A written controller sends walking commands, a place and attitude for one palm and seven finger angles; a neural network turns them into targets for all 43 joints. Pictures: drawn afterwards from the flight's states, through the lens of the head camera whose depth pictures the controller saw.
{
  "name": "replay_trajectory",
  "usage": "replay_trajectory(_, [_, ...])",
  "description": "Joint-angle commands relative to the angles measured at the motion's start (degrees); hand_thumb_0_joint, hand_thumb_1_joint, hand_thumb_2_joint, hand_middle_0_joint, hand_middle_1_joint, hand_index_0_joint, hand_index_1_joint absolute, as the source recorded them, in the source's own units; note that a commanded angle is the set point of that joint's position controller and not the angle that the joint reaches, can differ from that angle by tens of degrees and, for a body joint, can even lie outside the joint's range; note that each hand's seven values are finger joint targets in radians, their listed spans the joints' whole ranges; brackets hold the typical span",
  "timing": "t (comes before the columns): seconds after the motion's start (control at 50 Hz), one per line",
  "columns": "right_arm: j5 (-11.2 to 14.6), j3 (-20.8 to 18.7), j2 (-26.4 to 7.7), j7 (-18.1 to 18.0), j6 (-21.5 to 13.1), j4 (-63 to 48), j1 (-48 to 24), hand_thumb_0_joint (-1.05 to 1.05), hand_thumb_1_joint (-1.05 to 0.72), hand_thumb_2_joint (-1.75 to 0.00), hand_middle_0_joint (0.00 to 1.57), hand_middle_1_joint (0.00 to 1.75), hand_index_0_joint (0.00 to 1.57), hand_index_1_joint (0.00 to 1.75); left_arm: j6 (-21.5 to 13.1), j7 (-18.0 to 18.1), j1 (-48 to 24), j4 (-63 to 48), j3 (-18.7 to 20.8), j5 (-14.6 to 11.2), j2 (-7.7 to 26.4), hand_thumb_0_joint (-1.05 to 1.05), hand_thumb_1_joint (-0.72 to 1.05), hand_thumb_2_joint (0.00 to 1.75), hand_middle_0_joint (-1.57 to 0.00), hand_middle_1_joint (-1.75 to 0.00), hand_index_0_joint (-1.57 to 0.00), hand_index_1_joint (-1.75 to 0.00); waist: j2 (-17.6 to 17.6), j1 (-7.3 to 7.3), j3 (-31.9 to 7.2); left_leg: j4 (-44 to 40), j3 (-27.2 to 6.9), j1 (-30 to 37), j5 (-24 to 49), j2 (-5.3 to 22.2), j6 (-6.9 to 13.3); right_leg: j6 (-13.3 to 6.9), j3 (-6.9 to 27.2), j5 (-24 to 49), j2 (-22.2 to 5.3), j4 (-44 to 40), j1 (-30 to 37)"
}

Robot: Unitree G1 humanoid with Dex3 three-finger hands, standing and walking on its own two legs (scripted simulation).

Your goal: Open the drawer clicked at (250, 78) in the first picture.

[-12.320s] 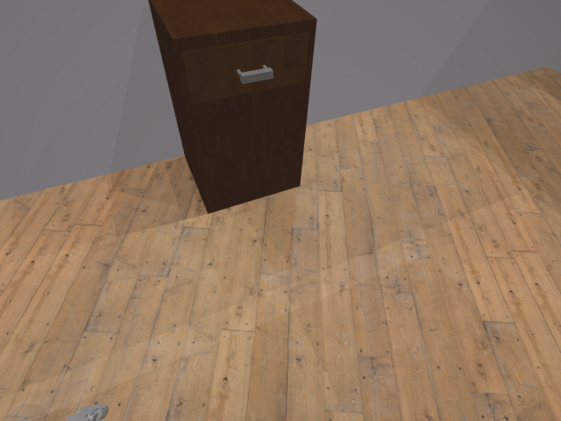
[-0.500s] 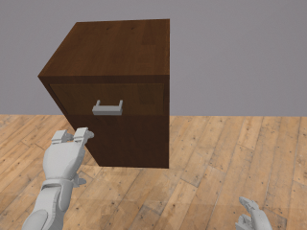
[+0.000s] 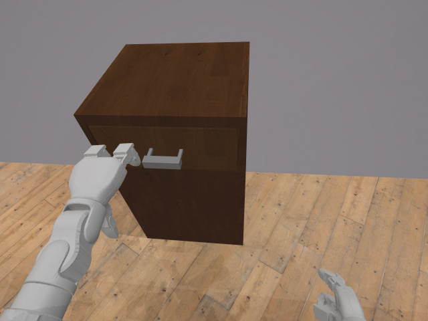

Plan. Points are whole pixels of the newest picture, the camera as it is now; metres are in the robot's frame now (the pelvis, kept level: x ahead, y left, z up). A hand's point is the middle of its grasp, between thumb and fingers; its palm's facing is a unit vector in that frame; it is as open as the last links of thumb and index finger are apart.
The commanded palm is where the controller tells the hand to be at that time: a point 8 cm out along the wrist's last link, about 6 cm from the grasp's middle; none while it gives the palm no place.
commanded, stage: raise the hand with hooked fingers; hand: left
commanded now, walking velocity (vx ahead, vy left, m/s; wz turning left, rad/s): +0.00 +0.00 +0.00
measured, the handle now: (164, 156) +0.56 +0.25 -0.10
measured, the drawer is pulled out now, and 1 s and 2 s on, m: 0.00 0.00 0.00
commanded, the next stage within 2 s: move the hooked fingers above the handle in 0.32 s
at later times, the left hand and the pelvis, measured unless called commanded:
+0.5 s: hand (116, 197) +0.30 +0.24 +0.07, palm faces +0.04 -0.06 -1.00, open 13.9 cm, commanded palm +0.29 +0.24 +0.12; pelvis +0.00 +0.00 +0.00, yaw +0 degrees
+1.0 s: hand (134, 179) +0.38 +0.24 +0.03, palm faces -0.04 -0.02 -1.00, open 13.8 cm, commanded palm +0.36 +0.25 +0.09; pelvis -0.01 +0.00 -0.01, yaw +0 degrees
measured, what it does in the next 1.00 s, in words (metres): stands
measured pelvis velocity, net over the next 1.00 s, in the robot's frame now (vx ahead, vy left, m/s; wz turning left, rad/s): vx -0.01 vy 0.00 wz -0.01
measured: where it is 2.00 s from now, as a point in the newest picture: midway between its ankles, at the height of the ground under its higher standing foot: outside the picture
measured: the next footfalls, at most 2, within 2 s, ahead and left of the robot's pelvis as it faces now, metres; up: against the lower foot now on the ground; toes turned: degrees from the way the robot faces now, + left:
none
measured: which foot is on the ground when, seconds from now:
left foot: down 0.00-1.00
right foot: down 0.00-1.00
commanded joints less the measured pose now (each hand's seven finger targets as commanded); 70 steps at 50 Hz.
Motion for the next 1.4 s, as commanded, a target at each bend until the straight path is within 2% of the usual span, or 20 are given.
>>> replay_trajectory(0.0, [0.04,-2.45,-6.74,-0.06,-2.07,-8.87,-5.69,0.00,-0.90,-0.90,0.20,0.30,0.20,0.30,-1.49,0.43,-10.40,-9.37,7.00,-1.05,9.60,0.00,-0.50,0.30,-0.30,-1.20,-0.30,-1.20,-5.56,-0.24,-12.20,-4.01,1.18,-1.15,17.35,-3.36,2.05,-2.38,0.45,15.64,3.21,-3.74,10.38])
replay_trajectory(0.06, [-0.31,-2.83,-7.05,0.13,-2.28,-9.36,-5.55,0.00,-0.90,-0.90,0.20,0.30,0.20,0.30,-3.18,1.27,-11.59,-13.35,8.87,-0.64,11.59,0.00,-0.50,0.30,-0.30,-1.20,-0.30,-1.20,-3.82,0.15,-15.16,-3.77,1.00,0.08,18.51,-3.36,2.14,-2.47,0.78,16.10,3.20,-3.53,11.24])
replay_trajectory(0.16, [-0.16,-3.27,-6.96,0.12,-2.56,-8.55,-4.92,0.00,-0.90,-0.90,0.20,0.30,0.20,0.30,-4.33,4.98,-13.41,-14.07,10.74,0.27,12.83,0.00,-0.50,0.30,-0.30,-1.20,-0.30,-1.20,-2.43,-0.13,-15.12,-3.81,0.54,0.23,18.01,-3.22,1.96,-2.69,0.54,14.17,3.41,-3.31,9.42])
replay_trajectory(0.24, [0.34,-3.53,-6.84,0.01,-2.60,-7.93,-4.88,0.00,-0.90,-0.90,0.20,0.30,0.20,0.30,-2.98,6.46,-13.45,-12.07,9.12,0.22,11.14,0.00,-0.50,0.30,-0.30,-1.20,-0.30,-1.20,-2.36,-0.42,-14.75,-4.15,1.06,0.26,16.75,-3.23,1.96,-2.64,0.43,13.16,3.27,-3.53,8.70])
replay_trajectory(0.4, [0.39,-3.07,-6.93,-0.26,-2.58,-8.08,-5.63,0.00,-0.90,-0.90,0.20,0.30,0.20,0.30,-1.42,4.46,-12.91,-11.67,7.10,-0.18,10.33,0.00,-0.50,0.30,-0.30,-1.20,-0.30,-1.20,-3.47,-0.63,-13.62,-4.96,1.08,0.30,15.05,-3.23,2.16,-2.45,0.40,11.47,3.30,-4.38,8.99])
replay_trajectory(0.46, [0.37,-2.93,-7.11,-0.62,-2.52,-7.29,-4.64,0.00,-0.90,-0.90,0.20,0.30,0.20,0.30,-1.53,4.12,-16.56,-7.02,5.81,0.49,9.19,0.00,-0.50,0.30,-0.30,-1.20,-0.30,-1.20,-5.09,-1.95,-11.25,-4.55,1.14,-0.76,13.15,-3.13,2.16,-2.32,0.14,9.63,3.61,-4.68,6.27])
replay_trajectory(0.5, [0.38,-2.88,-7.07,-0.81,-2.53,-6.95,-4.06,0.00,-0.90,-0.90,0.20,0.30,0.20,0.30,-2.22,4.33,-19.25,-5.06,5.68,0.87,9.59,0.00,-0.50,0.30,-0.30,-1.20,-0.30,-1.20,-5.24,-1.87,-11.29,-4.51,1.17,-1.34,11.82,-3.33,2.15,-2.37,0.24,8.53,3.44,-4.55,5.87])
replay_trajectory(0.56, [0.17,-3.23,-7.20,-1.12,-2.68,-6.50,-3.03,0.00,-0.90,-0.90,0.20,0.30,0.20,0.30,-3.60,5.20,-23.74,-2.98,7.07,1.87,11.56,0.00,-0.50,0.30,-0.30,-1.20,-0.30,-1.20,-3.81,-2.02,-13.98,-3.46,1.10,-1.23,12.15,-3.53,2.17,-2.48,0.56,8.72,3.54,-3.90,5.71])
replay_trajectory(0.6, [0.13,-3.46,-6.75,-1.19,-2.85,-6.37,-2.31,0.00,-0.90,-0.90,0.20,0.30,0.20,0.30,-4.45,5.82,-25.07,-1.70,5.71,2.03,9.96,0.00,-0.50,0.30,-0.30,-1.20,-0.30,-1.20,-2.97,-2.08,-16.01,-2.50,1.06,-0.82,14.02,-3.63,2.27,-2.61,0.43,10.81,3.38,-2.81,5.61])
replay_trajectory(0.66, [0.21,-3.68,-7.29,-1.51,-2.68,-5.32,-0.74,0.00,-0.90,-0.90,0.20,0.30,0.20,0.30,-4.68,6.58,-27.45,4.89,8.46,2.30,12.80,0.00,-0.50,0.30,-0.30,-1.20,-0.30,-1.20,-5.33,-2.63,-15.25,-1.82,1.09,-3.49,13.04,-3.72,2.30,-2.38,0.47,10.85,3.59,-2.48,5.16])
replay_trajectory(0.74, [0.15,-4.34,-7.39,-1.36,-2.65,-5.22,1.06,0.00,-0.90,-0.90,0.20,0.30,0.20,0.30,-5.63,6.98,-31.01,7.93,6.88,2.85,11.77,0.00,-0.50,0.30,-0.30,-1.20,-0.30,-1.20,-2.67,-2.93,-17.98,-0.33,1.21,-3.83,14.93,-3.80,2.39,-2.69,0.45,13.08,3.47,-0.76,4.34])
replay_trajectory(0.82, [0.17,-4.93,-7.96,-1.37,-2.17,-4.92,3.23,0.00,-0.90,-0.90,0.20,0.30,0.20,0.30,-6.72,7.16,-33.06,12.70,7.13,2.88,12.09,0.00,-0.50,0.30,-0.30,-1.20,-0.30,-1.20,-4.64,-3.88,-18.19,1.21,1.09,-6.29,14.96,-3.78,2.62,-2.56,0.40,13.94,3.60,0.51,2.91])
replay_trajectory(0.9, [0.14,-5.69,-8.24,-1.05,-1.76,-4.60,5.33,0.00,-0.90,-0.90,0.20,0.30,0.20,0.30,-7.98,8.15,-36.80,15.15,6.32,3.55,11.36,0.00,-0.50,0.30,-0.30,-1.20,-0.30,-1.20,-3.91,-4.91,-19.26,2.65,0.97,-7.11,14.55,-3.64,2.77,-2.63,0.38,13.20,3.71,1.64,0.31])
replay_trajectory(1.0, [-0.08,-6.42,-8.67,-0.99,-1.13,-3.57,8.37,0.00,-0.90,-0.90,0.20,0.30,0.20,0.30,-9.40,11.02,-39.47,19.76,10.19,4.65,15.32,0.00,-0.50,0.30,-0.30,-1.20,-0.30,-1.20,-3.05,-4.65,-23.41,4.39,0.93,-9.10,16.58,-3.67,2.88,-2.79,0.65,15.65,3.89,3.78,0.66])
replay_trajectory(1.1, [0.17,-6.61,-9.28,-0.74,-0.59,-2.24,10.33,0.00,-0.90,-0.90,0.20,0.30,0.20,0.30,-8.69,13.08,-43.96,27.58,9.86,5.64,15.99,0.00,-0.50,0.30,-0.30,-1.20,-0.30,-1.20,-4.42,-6.36,-21.65,5.31,1.14,-12.73,13.76,-3.59,3.08,-2.54,0.67,13.89,4.04,4.19,-2.22])
replay_trajectory(1.18, [-0.11,-7.00,-9.56,-0.76,-0.49,-1.59,12.54,0.00,-0.90,-0.90,0.20,0.30,0.20,0.30,-9.23,13.66,-49.43,29.95,9.59,6.42,17.22,0.00,-0.50,0.30,-0.30,-1.20,-0.30,-1.20,-3.61,-7.33,-25.88,6.41,1.13,-12.52,14.11,-3.49,3.34,-2.42,1.08,14.41,4.06,4.93,-2.28])
replay_trajectory(1.24, [-0.17,-7.09,-9.64,-0.72,-0.27,-1.16,13.61,0.00,-0.90,-0.90,0.20,0.30,0.20,0.30,-9.62,13.57,-49.97,33.81,8.29,6.51,15.86,0.00,-0.50,0.30,-0.30,-1.20,-0.30,-1.20,-2.68,-8.03,-24.93,7.23,1.23,-13.65,13.30,-3.49,3.36,-2.48,1.11,13.57,4.25,5.29,-4.64])
replay_trajectory(1.28, [-0.22,-7.02,-10.15,-0.77,-0.18,-0.43,14.72,0.00,-0.90,-0.90,0.20,0.30,0.20,0.30,-9.88,13.63,-51.52,36.64,9.29,6.57,17.67,0.00,-0.50,0.30,-0.30,-1.20,-0.30,-1.20,-4.90,-8.96,-24.45,7.85,1.09,-15.38,12.47,-3.32,3.59,-2.22,1.23,13.39,4.25,5.43,-5.25])
replay_trajectory(1.36, [-0.69,-6.91,-10.61,-0.71,0.02,-0.04,16.17,0.00,-0.90,-0.90,0.20,0.30,0.20,0.30,-10.83,14.08,-55.35,38.33,10.79,7.23,20.73,0.00,-0.50,0.30,-0.30,-1.20,-0.30,-1.20,-3.11,-9.38,-26.69,9.37,0.72,-17.08,12.59,-3.39,3.60,-2.37,1.37,13.24,4.31,6.89,-6.63])
replay_trajectory(1.38, [-0.72,-6.98,-10.54,-0.60,0.11,-0.14,16.57,0.00,-0.90,-0.90,0.20,0.30,0.20,0.30,-10.96,14.27,-55.33,39.14,10.07,7.29,19.88,0.00,-0.50,0.30,-0.30,-1.20,-0.30,-1.20,-2.65,-9.54,-26.84,9.74,0.73,-17.05,12.79,-3.32,3.56,-2.34,1.28,13.23,4.38,7.29,-7.61])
